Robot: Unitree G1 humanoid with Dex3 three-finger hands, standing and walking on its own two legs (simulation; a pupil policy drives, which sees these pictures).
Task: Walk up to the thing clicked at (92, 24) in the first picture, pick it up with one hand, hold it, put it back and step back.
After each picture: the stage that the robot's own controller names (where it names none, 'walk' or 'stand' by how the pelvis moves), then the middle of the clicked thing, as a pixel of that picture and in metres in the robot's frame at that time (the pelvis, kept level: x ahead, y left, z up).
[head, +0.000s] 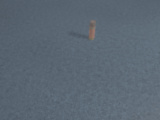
stand; (92, 30) +1.57 -0.16 -0.65
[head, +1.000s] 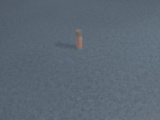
walk; (78, 39) +1.46 +0.12 -0.64
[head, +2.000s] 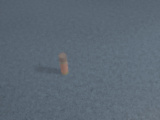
walk; (63, 64) +0.96 +0.20 -0.64
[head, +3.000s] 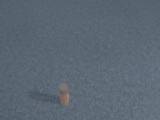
walk; (64, 94) +0.61 +0.13 -0.63
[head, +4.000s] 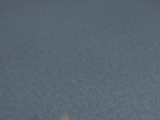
stand; out of the picture +0.42 +0.12 -0.64
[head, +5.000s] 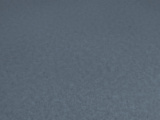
stand; out of the picture +0.39 +0.13 -0.66
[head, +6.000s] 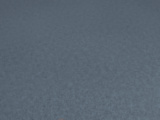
stand; out of the picture +0.40 +0.14 -0.66
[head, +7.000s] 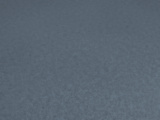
stand; out of the picture +0.38 +0.14 -0.66
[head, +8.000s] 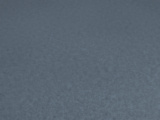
stand; out of the picture +0.39 +0.14 -0.66
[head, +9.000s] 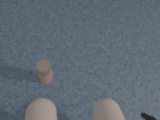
go down; (45, 72) +0.45 +0.15 -0.38
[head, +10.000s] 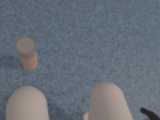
go down; (28, 56) +0.47 +0.19 -0.27
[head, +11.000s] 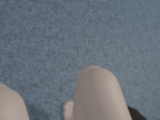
close in; out of the picture +0.46 +0.23 -0.17
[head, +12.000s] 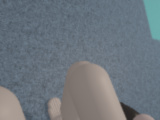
close; out of the picture +0.46 +0.25 -0.16
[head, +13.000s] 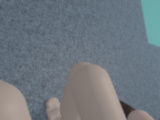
lift; out of the picture +0.41 +0.23 -0.17
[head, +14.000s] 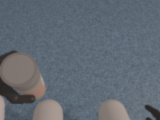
lift; (29, 82) +0.32 +0.16 +0.02
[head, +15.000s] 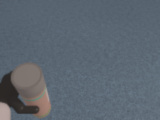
hold; (35, 95) +0.29 +0.15 +0.04
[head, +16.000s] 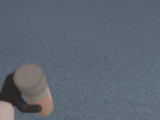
hold; (38, 94) +0.30 +0.15 +0.04
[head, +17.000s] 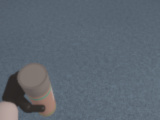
crouch; (41, 94) +0.30 +0.14 +0.04
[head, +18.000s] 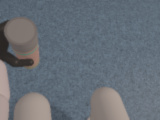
crouch; (26, 49) +0.44 +0.15 -0.03
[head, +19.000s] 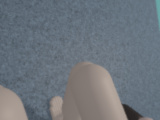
lower; out of the picture +0.43 +0.25 -0.18
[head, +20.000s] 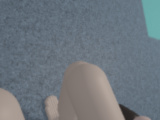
lower; out of the picture +0.44 +0.26 -0.17
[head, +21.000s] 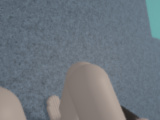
lower; out of the picture +0.44 +0.25 -0.17
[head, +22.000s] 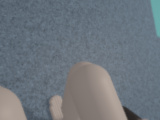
lower; out of the picture +0.43 +0.26 -0.16
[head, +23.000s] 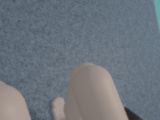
loosen; out of the picture +0.42 +0.22 -0.16
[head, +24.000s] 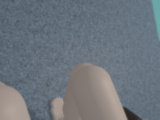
withdraw; out of the picture +0.43 +0.23 -0.17
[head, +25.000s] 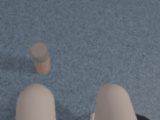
walk; (41, 60) +0.46 +0.17 -0.28
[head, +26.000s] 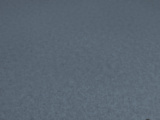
stand; out of the picture +0.38 +0.10 -0.59
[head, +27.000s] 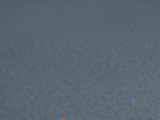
stand; out of the picture +0.40 +0.12 -0.60
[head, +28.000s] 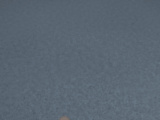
stand; out of the picture +0.40 +0.11 -0.62
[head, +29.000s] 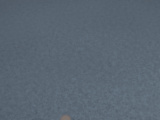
walk; out of the picture +0.42 +0.11 -0.65
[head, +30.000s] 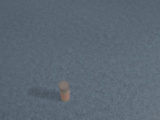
walk; (64, 91) +0.56 +0.12 -0.64
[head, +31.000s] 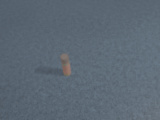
walk; (65, 65) +0.87 +0.18 -0.63
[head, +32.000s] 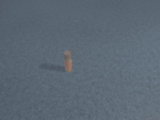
stand; (67, 61) +1.06 +0.14 -0.64
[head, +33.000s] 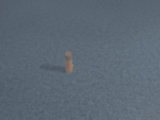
stand; (68, 62) +1.05 +0.12 -0.66
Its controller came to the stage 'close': yes
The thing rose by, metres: 0.69
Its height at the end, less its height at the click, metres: +0.00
